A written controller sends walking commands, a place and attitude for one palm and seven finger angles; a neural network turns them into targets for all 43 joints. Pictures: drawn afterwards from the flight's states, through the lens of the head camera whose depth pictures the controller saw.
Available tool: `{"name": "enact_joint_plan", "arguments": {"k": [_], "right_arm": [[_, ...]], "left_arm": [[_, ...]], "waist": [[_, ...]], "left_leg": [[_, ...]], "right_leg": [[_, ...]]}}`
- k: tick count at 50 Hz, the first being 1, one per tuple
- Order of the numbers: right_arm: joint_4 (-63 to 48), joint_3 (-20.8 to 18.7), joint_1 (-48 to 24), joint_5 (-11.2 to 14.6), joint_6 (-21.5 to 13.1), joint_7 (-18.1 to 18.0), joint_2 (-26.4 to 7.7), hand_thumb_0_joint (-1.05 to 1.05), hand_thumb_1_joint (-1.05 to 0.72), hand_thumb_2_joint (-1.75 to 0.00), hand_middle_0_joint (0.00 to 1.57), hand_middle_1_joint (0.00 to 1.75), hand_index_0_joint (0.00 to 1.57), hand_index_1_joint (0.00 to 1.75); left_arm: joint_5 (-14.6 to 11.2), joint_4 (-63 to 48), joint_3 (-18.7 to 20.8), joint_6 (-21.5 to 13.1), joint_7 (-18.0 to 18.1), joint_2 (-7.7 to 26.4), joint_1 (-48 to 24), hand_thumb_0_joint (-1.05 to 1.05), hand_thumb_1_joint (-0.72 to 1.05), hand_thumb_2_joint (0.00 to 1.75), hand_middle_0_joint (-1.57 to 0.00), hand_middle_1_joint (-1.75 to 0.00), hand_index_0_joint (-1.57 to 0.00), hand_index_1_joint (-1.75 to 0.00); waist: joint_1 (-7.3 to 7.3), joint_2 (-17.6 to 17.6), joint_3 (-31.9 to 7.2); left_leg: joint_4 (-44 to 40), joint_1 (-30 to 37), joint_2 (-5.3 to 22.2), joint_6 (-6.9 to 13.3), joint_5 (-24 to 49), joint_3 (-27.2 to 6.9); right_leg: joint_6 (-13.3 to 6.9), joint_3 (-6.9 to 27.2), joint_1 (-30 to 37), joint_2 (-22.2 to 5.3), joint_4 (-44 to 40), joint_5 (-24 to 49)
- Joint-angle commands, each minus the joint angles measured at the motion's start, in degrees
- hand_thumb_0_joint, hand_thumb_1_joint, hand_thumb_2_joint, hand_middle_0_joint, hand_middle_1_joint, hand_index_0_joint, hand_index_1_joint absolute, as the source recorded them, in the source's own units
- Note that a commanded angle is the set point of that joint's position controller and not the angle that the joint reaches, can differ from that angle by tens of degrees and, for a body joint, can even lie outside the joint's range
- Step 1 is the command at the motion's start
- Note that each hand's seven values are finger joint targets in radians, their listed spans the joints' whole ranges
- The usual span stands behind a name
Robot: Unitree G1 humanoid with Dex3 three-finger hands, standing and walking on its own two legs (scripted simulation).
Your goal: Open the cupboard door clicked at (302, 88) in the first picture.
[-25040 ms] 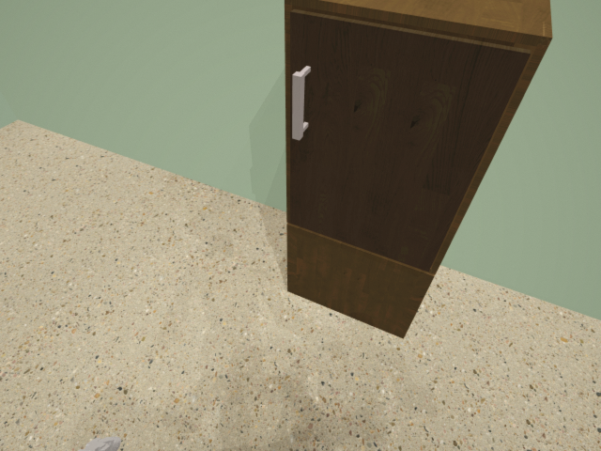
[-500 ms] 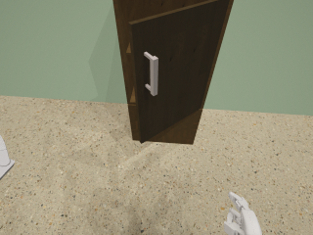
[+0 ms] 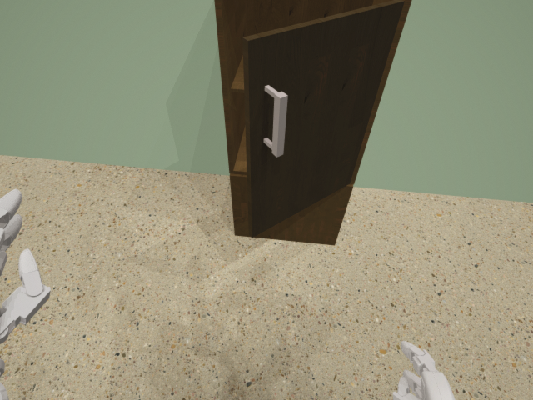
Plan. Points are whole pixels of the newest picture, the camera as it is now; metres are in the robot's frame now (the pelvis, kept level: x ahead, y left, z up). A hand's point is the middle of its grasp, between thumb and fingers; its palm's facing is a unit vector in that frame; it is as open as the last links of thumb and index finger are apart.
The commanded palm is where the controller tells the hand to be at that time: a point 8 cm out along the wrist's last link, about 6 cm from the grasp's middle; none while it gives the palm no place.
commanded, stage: stop stepping back and stand still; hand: left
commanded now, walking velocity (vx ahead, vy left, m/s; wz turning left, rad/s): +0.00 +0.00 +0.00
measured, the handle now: (273, 122) +0.64 +0.03 +0.08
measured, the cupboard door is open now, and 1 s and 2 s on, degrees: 41 41 41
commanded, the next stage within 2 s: let the arm hang, fingers relaxed in 0.12 s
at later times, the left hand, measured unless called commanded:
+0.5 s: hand out of the picture +0.07 +0.18 -0.17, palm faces -0.04 -0.98 -0.20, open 7.4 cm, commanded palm none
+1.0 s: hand out of the picture -0.02 +0.19 -0.17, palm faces +0.07 -0.96 -0.26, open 7.4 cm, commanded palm none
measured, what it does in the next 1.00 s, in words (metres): stands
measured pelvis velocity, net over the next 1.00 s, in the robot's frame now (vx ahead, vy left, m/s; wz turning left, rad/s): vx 0.00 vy -0.01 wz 0.04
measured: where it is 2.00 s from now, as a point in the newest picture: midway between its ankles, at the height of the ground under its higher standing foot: outside the picture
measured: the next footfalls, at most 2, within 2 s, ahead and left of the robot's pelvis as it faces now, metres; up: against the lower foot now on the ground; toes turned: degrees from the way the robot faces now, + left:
none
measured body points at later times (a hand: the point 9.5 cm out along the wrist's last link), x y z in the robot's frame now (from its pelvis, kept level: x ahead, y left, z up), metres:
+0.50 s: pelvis -0.02 +0.00 -0.01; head +0.00 +0.00 +0.44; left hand +0.07 +0.24 -0.15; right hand +0.08 -0.26 -0.15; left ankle +0.04 +0.10 -0.74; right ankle +0.02 -0.13 -0.74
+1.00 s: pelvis +0.00 -0.01 +0.00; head +0.01 -0.02 +0.45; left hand -0.03 +0.24 -0.15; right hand +0.02 -0.23 -0.17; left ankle +0.04 +0.10 -0.74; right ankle +0.02 -0.13 -0.74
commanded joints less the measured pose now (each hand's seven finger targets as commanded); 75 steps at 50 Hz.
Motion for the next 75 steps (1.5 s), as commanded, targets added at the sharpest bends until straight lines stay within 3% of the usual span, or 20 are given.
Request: {"name": "enact_joint_plan", "arguments": {"k": [1, 3, 10, 11, 12, 13, 14, 16, 18, 19, 20, 22, 26, 29, 31, 34, 42, 49, 57, 75], "right_arm": [[-9.5, -2.7, -6.3, 0.1, -3.4, -0.9, -6.2, 0.0, -0.9, -0.9, 0.2, 0.3, 0.2, 0.3], [-9.5, -2.8, -6.2, 0.0, -3.7, -1.0, -6.2, 0.0, -0.9, -0.9, 0.2, 0.3, 0.2, 0.3], [-9.1, -2.6, -5.6, 0.3, -3.4, -0.8, -6.0, 0.0, -0.9, -0.9, 0.2, 0.3, 0.2, 0.3], [7.0, -5.3, -8.4, 0.0, -4.2, 4.5, -16.9, 0.0, -0.9, -0.9, 0.2, 0.3, 0.2, 0.3], [7.0, -5.1, -3.9, 0.4, 0.0, 4.6, -13.4, 0.0, -0.9, -0.9, 0.2, 0.3, 0.2, 0.3], [5.9, -5.1, -2.9, 0.3, 1.0, 4.3, -13.0, 0.0, -0.9, -0.9, 0.2, 0.3, 0.2, 0.3], [6.5, -4.6, -3.3, -0.3, 1.8, 4.2, -13.0, 0.0, -0.9, -0.9, 0.2, 0.3, 0.2, 0.3], [6.9, -3.6, -5.1, -0.9, 3.1, 4.3, -13.2, 0.0, -0.9, -0.9, 0.2, 0.3, 0.2, 0.3], [8.3, -3.5, -4.9, -1.0, 4.1, 4.6, -12.9, 0.0, -0.9, -0.9, 0.2, 0.3, 0.2, 0.3], [9.1, -3.2, -4.3, -1.1, 4.8, 4.7, -11.9, 0.0, -0.9, -0.9, 0.2, 0.3, 0.2, 0.3], [10.4, -2.8, -3.6, -1.2, 5.7, 4.8, -10.6, 0.0, -0.9, -0.9, 0.2, 0.3, 0.2, 0.3], [12.2, -2.1, -2.7, -1.6, 7.0, 4.8, -8.6, 0.0, -0.9, -0.9, 0.2, 0.3, 0.2, 0.3], [15.2, -1.6, -2.8, -1.7, 7.6, 4.4, -7.5, 0.0, -0.9, -0.9, 0.2, 0.3, 0.2, 0.3], [17.3, -1.9, -1.4, -1.6, 7.9, 3.7, -6.9, 0.0, -0.9, -0.9, 0.2, 0.3, 0.2, 0.3], [18.8, -2.1, -0.1, -1.4, 8.1, 3.5, -6.6, 0.0, -0.9, -0.9, 0.2, 0.3, 0.2, 0.3], [20.7, -2.7, 2.3, -1.0, 8.3, 3.2, -6.6, 0.0, -0.9, -0.9, 0.2, 0.3, 0.2, 0.3], [25.1, -2.5, 5.5, -1.1, 8.7, 3.1, -4.1, 0.0, -0.9, -0.9, 0.2, 0.3, 0.2, 0.3], [26.4, -2.2, 3.7, -1.3, 8.1, 3.0, -3.6, 0.0, -0.9, -0.9, 0.2, 0.3, 0.2, 0.3], [26.9, -2.0, 1.8, -1.2, 7.3, 2.9, -3.6, 0.0, -0.9, -0.9, 0.2, 0.3, 0.2, 0.3], [27.6, -2.0, 0.4, -1.0, 7.1, 2.5, -4.7, 0.0, -0.9, -0.9, 0.2, 0.3, 0.2, 0.3]], "left_arm": [[0.1, -16.3, 7.5, -4.4, 1.5, 12.5, -4.6, 0.0, 0.9, 0.9, -0.2, -0.3, -0.2, -0.3], [0.2, -17.3, 9.0, -4.5, 1.8, 14.0, -3.5, 0.0, 0.9, 0.9, -0.2, -0.3, -0.2, -0.3], [-0.5, -12.7, 7.9, -4.4, 1.4, 11.1, 0.4, 0.0, 0.9, 0.9, -0.2, -0.3, -0.2, -0.3], [4.2, 31.5, -15.7, 5.4, -6.7, 2.2, -4.8, 0.0, 0.9, 0.9, -0.2, -0.3, -0.2, -0.3], [3.3, 33.4, -14.0, 9.3, -7.6, 2.0, -4.7, 0.0, 0.9, 0.9, -0.2, -0.3, -0.2, -0.3], [3.3, 32.6, -14.5, 10.3, -7.8, 1.5, -5.2, 0.0, 0.9, 0.9, -0.2, -0.3, -0.2, -0.3], [3.2, 34.5, -14.9, 10.4, -7.8, 0.8, -6.4, 0.0, 0.9, 0.9, -0.2, -0.3, -0.2, -0.3], [3.6, 40.3, -15.5, 10.3, -7.9, 2.4, -8.9, 0.0, 0.9, 0.9, -0.2, -0.3, -0.2, -0.3], [3.9, 46.6, -16.0, 10.1, -7.9, 4.4, -12.5, 0.0, 0.9, 0.9, -0.2, -0.3, -0.2, -0.3], [3.7, 49.8, -16.5, 10.3, -7.8, 4.5, -13.9, 0.0, 0.9, 0.9, -0.2, -0.3, -0.2, -0.3], [3.5, 53.2, -17.3, 10.7, -7.7, 4.1, -15.5, 0.0, 0.9, 0.9, -0.2, -0.3, -0.2, -0.3], [3.1, 58.7, -18.7, 11.4, -7.3, 2.6, -17.6, 0.0, 0.9, 0.9, -0.2, -0.3, -0.2, -0.3], [2.6, 69.0, -19.6, 11.5, -6.8, 0.8, -13.3, 0.0, 0.9, 0.9, -0.2, -0.3, -0.2, -0.3], [2.5, 74.8, -18.9, 11.3, -6.7, -0.8, -10.3, 0.0, 0.9, 0.9, -0.2, -0.3, -0.2, -0.3], [2.3, 77.6, -19.1, 11.1, -6.8, -0.9, -9.7, 0.0, 0.9, 0.9, -0.2, -0.3, -0.2, -0.3], [2.3, 80.4, -19.2, 10.7, -6.8, -0.8, -10.4, 0.0, 0.9, 0.9, -0.2, -0.3, -0.2, -0.3], [2.1, 84.5, -19.4, 10.9, -6.4, -1.4, -11.0, 0.0, 0.9, 0.9, -0.2, -0.3, -0.2, -0.3], [2.2, 85.6, -19.4, 10.9, -6.2, -2.2, -11.2, 0.0, 0.9, 0.9, -0.2, -0.3, -0.2, -0.3], [2.1, 85.8, -19.5, 10.2, -6.1, -2.7, -12.7, 0.0, 0.9, 0.9, -0.2, -0.3, -0.2, -0.3], [1.9, 86.2, -19.4, 9.6, -6.1, -2.2, -14.7, 0.0, 0.9, 0.9, -0.2, -0.3, -0.2, -0.3]], "waist": [[-0.17, 3.9, -3.4], [0.02, 4.8, -4.2], [-0.23, 3.4, -3.3], [-3.11, 4.1, 1.1], [-2.09, 4.0, -3.2], [-2.02, 3.7, -2.7], [-1.49, 2.5, -4.4], [-0.68, -5.0, -4.0], [-0.71, -13.7, -4.5], [-1.29, -14.6, -4.3], [-1.87, -14.2, -3.6], [-2.45, -6.9, -1.5], [-0.53, 8.9, -1.7], [0.14, 12.8, -2.7], [0.2, 11.2, -2.4], [-0.57, 1.4, 0.0], [-1.47, -3.7, 3.6], [-0.65, -0.9, 4.9], [-0.33, 0.9, 2.6], [-0.8, -0.6, 0.1]], "left_leg": [[-8.2, -2.4, 1.8, -0.1, -9.5, -5.0], [-8.2, -2.3, 1.6, -0.2, -8.8, -5.1], [-7.6, -1.8, 2.2, -0.6, -4.6, -4.8], [1.1, -8.3, 4.3, 0.4, 7.1, -8.4], [0.3, -3.7, 5.4, 0.2, 11.7, -7.2], [0.1, -3.3, 6.2, 0.6, 13.8, -7.3], [-1.3, -6.8, 7.6, 2.1, 7.6, -9.9], [-2.7, -9.2, 6.9, 3.1, 2.7, -11.6], [0.7, -5.9, 4.1, 2.1, 1.0, -9.5], [2.7, -3.8, 2.4, 1.7, 0.5, -8.0], [4.2, -1.6, 1.2, 1.1, -0.4, -6.5], [3.3, -0.1, 1.1, 0.6, -2.1, -6.0], [-5.2, -5.8, 3.1, 0.9, -8.5, -9.7], [-7.9, -6.9, 3.7, 0.9, -12.7, -10.8], [-8.1, -6.5, 3.5, 0.8, -13.5, -10.6], [-5.9, -4.0, 2.9, 0.7, -10.6, -9.2], [-3.4, 0.3, 2.2, 0.5, -8.0, -6.9], [-7.2, -2.1, 3.2, 0.7, -7.9, -8.4], [-7.6, -0.1, 3.5, 0.3, 0.0, -7.8], [-6.4, 4.3, 4.0, 0.1, 7.5, -6.6]], "right_leg": [[-0.3, 4.4, 2.1, -0.7, -4.8, -5.9], [-0.3, 4.0, 3.1, -0.8, -4.5, -5.2], [-0.3, 3.8, 2.3, -0.8, -4.2, -1.8], [-2.0, 1.5, -5.6, -4.9, 4.4, 3.7], [-1.8, 3.7, -5.9, -4.5, 4.4, 1.4], [-1.6, 2.8, -6.5, -3.4, 5.6, -1.5], [-1.8, 2.4, -5.0, -2.9, 7.6, -6.4], [-2.3, 3.2, -2.3, -2.5, 7.7, -6.1], [-3.8, 5.8, -4.2, -5.7, 3.3, -5.9], [-4.7, 7.1, -6.5, -7.6, 1.4, -7.2], [-5.3, 7.7, -9.0, -8.7, -0.1, -9.6], [-5.1, 7.3, -11.8, -8.4, -0.8, -13.9], [-3.0, 5.0, -3.5, -4.8, 2.4, -11.1], [-3.0, 3.2, 0.5, -3.8, 2.4, -8.6], [-3.2, 3.1, 0.9, -4.1, 1.4, -8.1], [-3.8, 3.9, -2.1, -5.4, -2.2, -10.4], [-4.3, 4.7, -8.6, -6.7, -5.7, -17.3], [-3.3, 3.5, -5.7, -5.6, -3.4, -13.0], [-2.8, 3.4, -1.0, -6.0, -2.8, -4.6], [-2.8, 3.3, 2.4, -6.4, -4.4, 2.3]]}}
